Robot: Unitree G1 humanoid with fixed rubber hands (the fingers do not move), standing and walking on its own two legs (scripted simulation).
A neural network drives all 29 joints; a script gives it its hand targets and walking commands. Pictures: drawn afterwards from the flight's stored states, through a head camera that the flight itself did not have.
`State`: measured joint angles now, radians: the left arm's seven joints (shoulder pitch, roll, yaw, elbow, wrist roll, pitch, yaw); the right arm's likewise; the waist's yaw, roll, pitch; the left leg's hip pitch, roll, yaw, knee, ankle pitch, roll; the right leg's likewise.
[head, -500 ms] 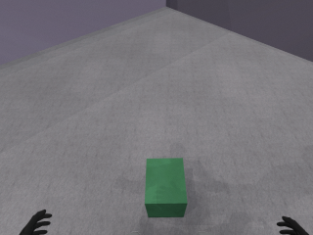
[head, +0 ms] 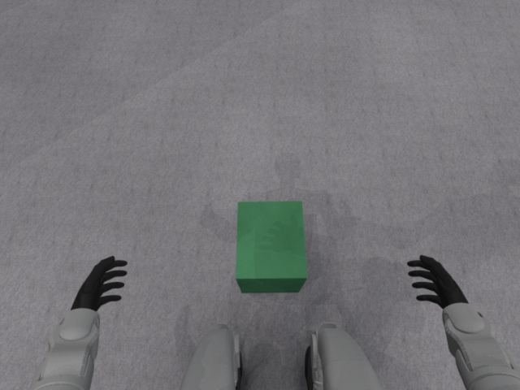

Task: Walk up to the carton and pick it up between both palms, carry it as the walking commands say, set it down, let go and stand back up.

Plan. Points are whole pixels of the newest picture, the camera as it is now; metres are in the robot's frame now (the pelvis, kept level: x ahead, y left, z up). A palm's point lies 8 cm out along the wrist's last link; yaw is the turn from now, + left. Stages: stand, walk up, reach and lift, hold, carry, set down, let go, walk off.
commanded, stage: reach and lift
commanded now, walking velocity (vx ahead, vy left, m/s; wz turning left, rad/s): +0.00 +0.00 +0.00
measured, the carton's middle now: (270, 249) +0.47 +0.00 -0.59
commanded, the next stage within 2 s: none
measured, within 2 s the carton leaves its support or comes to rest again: neither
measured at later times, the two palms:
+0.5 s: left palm (137, 247) +0.35 +0.25 -0.11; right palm (398, 246) +0.34 -0.23 -0.13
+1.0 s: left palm (180, 199) +0.47 +0.20 -0.18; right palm (352, 186) +0.49 -0.18 -0.17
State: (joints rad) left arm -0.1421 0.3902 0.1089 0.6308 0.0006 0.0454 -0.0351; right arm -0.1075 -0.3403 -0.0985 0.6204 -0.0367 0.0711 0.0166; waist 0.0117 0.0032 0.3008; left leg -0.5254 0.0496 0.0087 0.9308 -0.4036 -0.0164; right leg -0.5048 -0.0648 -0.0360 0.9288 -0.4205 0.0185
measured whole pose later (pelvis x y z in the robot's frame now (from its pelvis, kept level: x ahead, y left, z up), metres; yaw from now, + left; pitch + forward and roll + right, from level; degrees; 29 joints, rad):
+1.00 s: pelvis -0.03 +0.00 -0.07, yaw -1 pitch +31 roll +0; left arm -1.11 0.30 0.17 0.79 -0.05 0.15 0.12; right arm -1.20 -0.30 -0.16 0.89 0.05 0.13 -0.07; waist 0.01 -0.01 0.28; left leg -1.34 0.05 0.01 1.17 -0.37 -0.02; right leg -1.33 -0.06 -0.01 1.18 -0.39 0.02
